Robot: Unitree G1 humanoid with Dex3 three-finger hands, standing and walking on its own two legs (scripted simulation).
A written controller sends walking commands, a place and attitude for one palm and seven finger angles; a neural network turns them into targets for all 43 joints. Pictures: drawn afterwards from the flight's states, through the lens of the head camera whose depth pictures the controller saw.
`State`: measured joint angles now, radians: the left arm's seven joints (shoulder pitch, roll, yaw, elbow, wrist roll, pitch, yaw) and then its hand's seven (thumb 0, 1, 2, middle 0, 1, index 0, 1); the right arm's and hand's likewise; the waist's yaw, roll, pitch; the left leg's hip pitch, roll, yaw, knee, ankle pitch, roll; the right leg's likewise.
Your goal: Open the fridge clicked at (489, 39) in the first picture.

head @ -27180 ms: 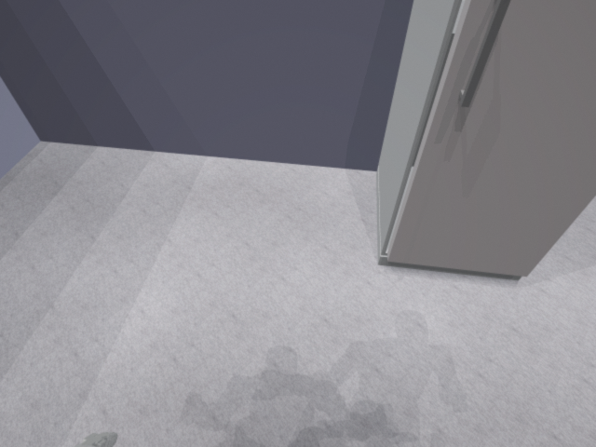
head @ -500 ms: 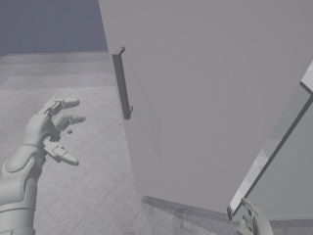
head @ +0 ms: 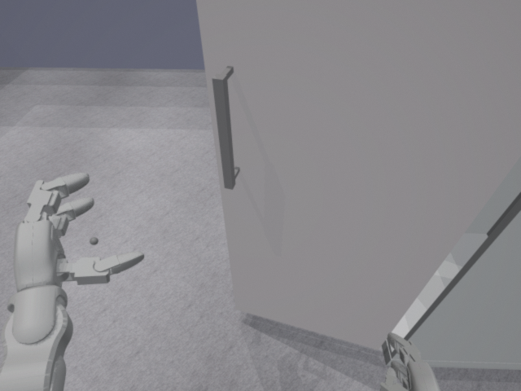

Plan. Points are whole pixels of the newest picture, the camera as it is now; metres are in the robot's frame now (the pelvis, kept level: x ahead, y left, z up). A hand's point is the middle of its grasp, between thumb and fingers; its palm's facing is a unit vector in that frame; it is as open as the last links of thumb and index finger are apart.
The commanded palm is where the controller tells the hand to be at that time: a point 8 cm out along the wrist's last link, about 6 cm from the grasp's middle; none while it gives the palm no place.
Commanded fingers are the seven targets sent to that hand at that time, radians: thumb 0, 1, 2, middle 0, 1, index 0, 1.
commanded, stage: draw the hand back to the body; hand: left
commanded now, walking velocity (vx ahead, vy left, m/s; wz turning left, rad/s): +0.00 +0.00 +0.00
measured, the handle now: (229, 133) +0.51 +0.13 +0.14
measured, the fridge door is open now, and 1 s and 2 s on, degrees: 76 76 76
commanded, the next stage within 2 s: step back with the hand held close in 0.78 s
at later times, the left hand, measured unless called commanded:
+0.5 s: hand (61, 261) +0.21 +0.28 +0.15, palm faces +0.51 -0.79 -0.34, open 8.0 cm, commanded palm +0.16 +0.31 +0.17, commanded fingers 0.00 0.90 0.90 -0.20 -0.30 -0.20 -0.30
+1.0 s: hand (60, 257) +0.20 +0.27 +0.16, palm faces +0.50 -0.78 -0.37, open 7.4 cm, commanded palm +0.15 +0.30 +0.17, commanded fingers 0.00 0.90 0.90 -0.20 -0.30 -0.20 -0.30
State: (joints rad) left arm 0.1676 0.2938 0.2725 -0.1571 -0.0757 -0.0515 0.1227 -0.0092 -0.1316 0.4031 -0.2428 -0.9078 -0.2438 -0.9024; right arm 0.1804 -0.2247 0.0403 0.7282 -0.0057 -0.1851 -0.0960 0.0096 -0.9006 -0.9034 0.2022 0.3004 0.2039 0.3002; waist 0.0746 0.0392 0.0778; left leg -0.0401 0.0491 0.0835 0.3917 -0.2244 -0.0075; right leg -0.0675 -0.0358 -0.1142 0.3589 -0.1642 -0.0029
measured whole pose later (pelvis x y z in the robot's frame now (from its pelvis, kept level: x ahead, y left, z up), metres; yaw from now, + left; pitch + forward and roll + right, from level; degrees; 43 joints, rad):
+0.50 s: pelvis +0.02 +0.00 +0.00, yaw +0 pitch -7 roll -1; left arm 0.42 0.32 0.34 -0.35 -0.07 -0.07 0.13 0.01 0.74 0.83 -0.22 -0.39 -0.22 -0.39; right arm 0.17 -0.23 0.01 0.70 -0.02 -0.16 -0.08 0.01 -0.90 -0.90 0.20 0.30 0.20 0.30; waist 0.09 0.05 0.05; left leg -0.01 0.05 0.08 0.39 -0.26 0.00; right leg -0.04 -0.04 -0.11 0.36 -0.19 0.01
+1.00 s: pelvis +0.01 +0.00 +0.00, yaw +0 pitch -5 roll -1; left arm 0.42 0.33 0.37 -0.36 -0.05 -0.12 0.13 0.02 0.89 0.90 -0.21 -0.31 -0.21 -0.30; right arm 0.18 -0.23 0.02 0.68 -0.01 -0.13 -0.07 0.01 -0.90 -0.90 0.20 0.30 0.20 0.30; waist 0.05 0.06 0.03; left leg -0.10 0.06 0.07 0.46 -0.26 -0.01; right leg -0.11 -0.03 -0.12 0.39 -0.19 0.00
